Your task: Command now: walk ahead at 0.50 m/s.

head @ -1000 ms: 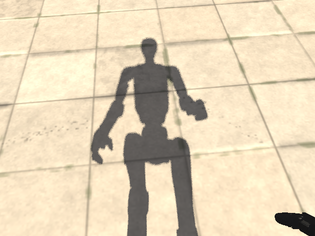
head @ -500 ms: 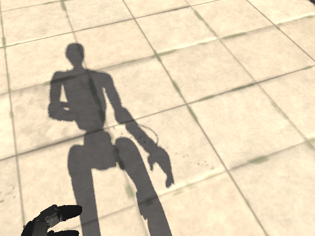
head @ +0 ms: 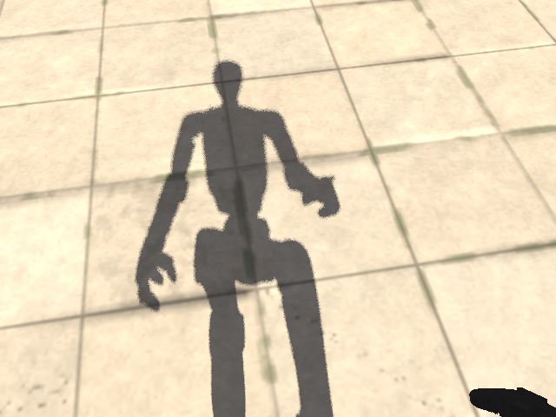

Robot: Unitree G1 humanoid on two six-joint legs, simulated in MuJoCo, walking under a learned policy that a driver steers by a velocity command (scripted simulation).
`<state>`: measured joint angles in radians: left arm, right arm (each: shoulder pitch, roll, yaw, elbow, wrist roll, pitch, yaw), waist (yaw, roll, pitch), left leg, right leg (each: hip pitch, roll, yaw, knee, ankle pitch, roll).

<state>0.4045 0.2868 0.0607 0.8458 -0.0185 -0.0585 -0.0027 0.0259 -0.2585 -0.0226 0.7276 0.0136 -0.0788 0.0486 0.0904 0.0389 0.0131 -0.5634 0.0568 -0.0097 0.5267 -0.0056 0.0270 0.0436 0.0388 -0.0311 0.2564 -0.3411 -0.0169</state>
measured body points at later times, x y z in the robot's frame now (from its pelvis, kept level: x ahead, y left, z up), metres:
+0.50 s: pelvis +0.26 +0.02 +0.01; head +0.29 +0.02 +0.46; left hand +0.48 +0.25 -0.08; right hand +0.27 -0.27 -0.12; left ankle +0.16 +0.12 -0.73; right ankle +0.44 -0.13 -0.70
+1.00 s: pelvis +0.51 -0.01 +0.00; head +0.55 +0.00 +0.45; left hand +0.52 +0.28 -0.13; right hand +0.73 -0.23 -0.10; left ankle +0.65 +0.14 -0.70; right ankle +0.45 -0.12 -0.73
